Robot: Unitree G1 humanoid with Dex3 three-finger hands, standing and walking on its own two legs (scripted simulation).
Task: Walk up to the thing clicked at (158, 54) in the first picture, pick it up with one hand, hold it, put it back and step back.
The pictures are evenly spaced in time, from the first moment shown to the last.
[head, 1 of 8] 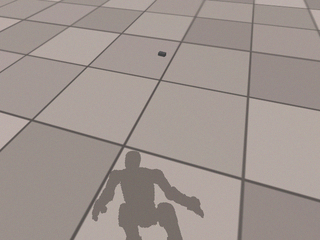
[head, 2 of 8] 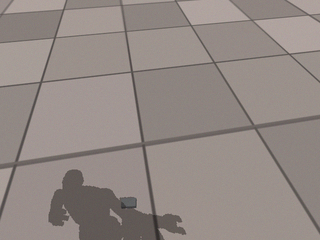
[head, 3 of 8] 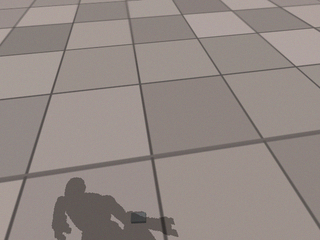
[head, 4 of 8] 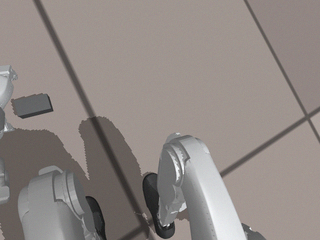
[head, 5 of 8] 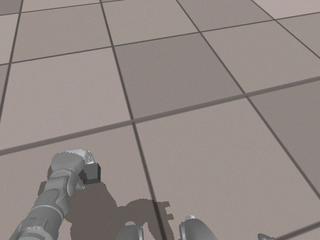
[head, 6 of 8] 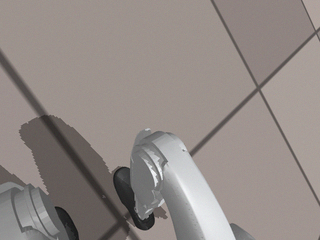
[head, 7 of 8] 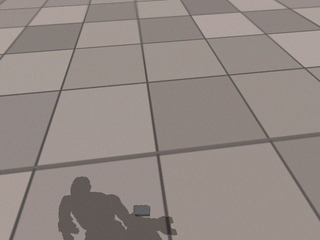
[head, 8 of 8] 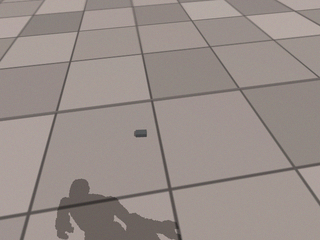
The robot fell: no
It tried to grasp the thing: yes
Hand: left
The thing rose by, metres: 0.68
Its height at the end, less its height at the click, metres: +0.00
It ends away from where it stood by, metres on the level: 0.00
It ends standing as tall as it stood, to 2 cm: yes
